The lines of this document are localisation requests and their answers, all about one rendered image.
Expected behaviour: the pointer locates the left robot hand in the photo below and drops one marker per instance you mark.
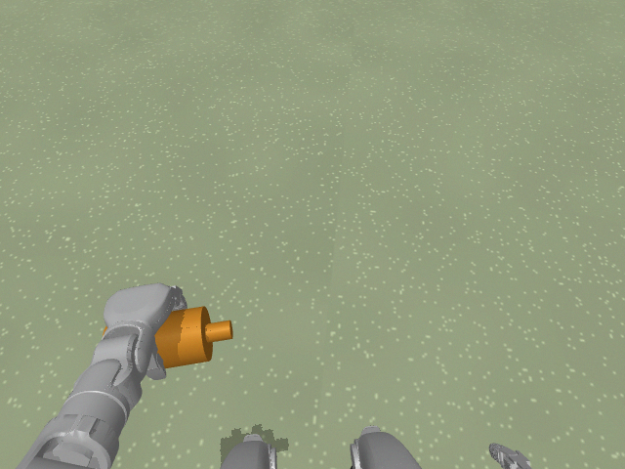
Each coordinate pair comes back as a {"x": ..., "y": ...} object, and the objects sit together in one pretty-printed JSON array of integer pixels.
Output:
[{"x": 149, "y": 304}]

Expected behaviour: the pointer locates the bottle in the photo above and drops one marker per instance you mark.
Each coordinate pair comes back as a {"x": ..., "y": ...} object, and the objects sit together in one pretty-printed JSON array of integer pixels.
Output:
[{"x": 187, "y": 337}]

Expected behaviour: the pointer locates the right robot hand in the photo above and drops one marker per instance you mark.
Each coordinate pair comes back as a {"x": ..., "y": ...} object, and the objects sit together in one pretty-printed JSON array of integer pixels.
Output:
[{"x": 507, "y": 458}]

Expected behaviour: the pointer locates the left robot arm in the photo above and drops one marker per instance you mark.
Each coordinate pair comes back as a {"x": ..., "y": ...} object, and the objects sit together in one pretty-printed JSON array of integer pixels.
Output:
[{"x": 85, "y": 433}]

